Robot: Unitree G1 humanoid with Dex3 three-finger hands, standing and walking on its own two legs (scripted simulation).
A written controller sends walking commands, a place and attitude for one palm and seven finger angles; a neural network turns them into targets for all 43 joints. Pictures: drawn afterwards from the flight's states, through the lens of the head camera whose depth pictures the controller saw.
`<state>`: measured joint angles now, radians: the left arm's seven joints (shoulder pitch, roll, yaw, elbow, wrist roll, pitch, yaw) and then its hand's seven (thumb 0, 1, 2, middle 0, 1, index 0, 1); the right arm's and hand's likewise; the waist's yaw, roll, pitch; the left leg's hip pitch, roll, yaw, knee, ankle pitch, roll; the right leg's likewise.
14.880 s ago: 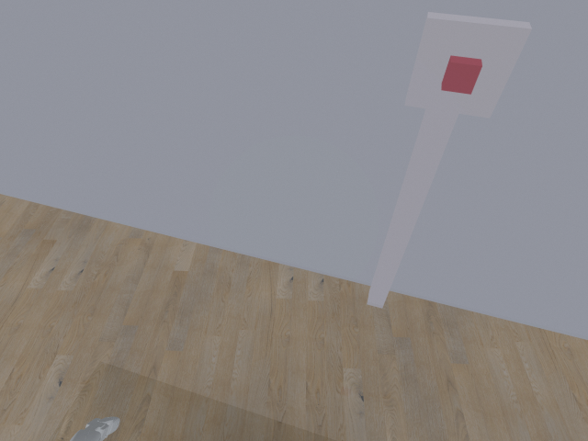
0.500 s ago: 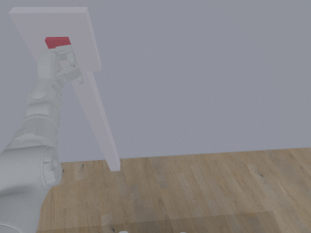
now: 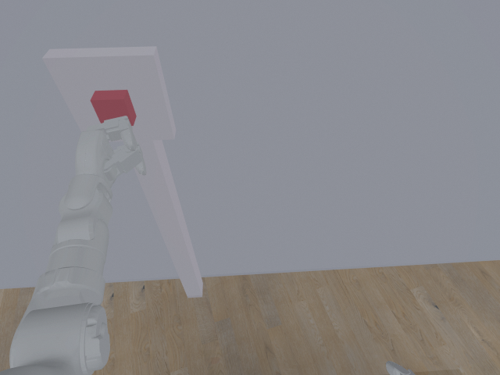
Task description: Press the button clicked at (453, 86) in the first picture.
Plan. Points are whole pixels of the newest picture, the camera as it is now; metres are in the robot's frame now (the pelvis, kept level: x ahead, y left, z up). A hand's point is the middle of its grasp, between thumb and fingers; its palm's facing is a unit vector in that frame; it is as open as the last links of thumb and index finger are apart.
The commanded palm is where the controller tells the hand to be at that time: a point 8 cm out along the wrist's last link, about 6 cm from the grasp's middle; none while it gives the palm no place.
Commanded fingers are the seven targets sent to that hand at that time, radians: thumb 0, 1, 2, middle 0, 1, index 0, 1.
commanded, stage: pull the fist back off the button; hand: left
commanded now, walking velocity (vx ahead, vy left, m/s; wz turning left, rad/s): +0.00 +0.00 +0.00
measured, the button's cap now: (115, 107) +0.50 +0.23 +0.18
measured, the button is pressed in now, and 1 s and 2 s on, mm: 0 0 0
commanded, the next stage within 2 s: draw the hand back to the body in 0.40 s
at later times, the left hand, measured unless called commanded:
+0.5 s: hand (133, 175) +0.37 +0.18 +0.15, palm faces +0.09 -1.00 -0.01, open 3.1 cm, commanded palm +0.34 +0.23 +0.15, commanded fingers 0.00 0.90 0.90 -1.30 -1.50 -1.30 -1.50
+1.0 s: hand (103, 217) +0.28 +0.19 +0.16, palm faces +0.12 -0.99 -0.03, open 3.1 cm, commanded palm +0.25 +0.24 +0.17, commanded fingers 0.00 0.90 0.90 -1.30 -1.50 -1.30 -1.50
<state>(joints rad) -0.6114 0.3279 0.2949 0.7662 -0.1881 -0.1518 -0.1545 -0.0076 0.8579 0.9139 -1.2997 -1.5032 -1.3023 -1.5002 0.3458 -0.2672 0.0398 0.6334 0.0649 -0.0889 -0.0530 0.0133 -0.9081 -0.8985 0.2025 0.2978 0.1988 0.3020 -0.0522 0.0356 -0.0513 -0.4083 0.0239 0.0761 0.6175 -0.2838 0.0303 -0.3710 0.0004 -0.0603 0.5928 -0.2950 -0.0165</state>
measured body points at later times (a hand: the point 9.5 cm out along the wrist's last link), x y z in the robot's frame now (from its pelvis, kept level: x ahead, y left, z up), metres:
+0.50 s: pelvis +0.02 -0.01 +0.01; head +0.01 -0.03 +0.46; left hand +0.36 +0.23 +0.15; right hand +0.22 -0.23 -0.07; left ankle +0.02 +0.10 -0.73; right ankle +0.01 -0.11 -0.73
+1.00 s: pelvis +0.01 -0.02 +0.01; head -0.03 -0.05 +0.46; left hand +0.27 +0.24 +0.17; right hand +0.20 -0.25 -0.07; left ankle +0.02 +0.10 -0.73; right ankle +0.00 -0.11 -0.73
